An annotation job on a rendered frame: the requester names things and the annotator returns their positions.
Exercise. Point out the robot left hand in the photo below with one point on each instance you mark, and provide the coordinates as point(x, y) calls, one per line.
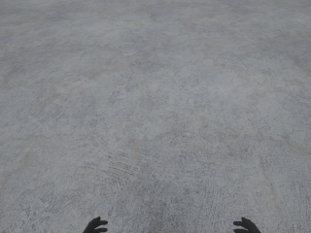
point(95, 223)

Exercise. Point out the robot right hand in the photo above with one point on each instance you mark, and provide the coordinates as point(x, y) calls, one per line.
point(246, 223)

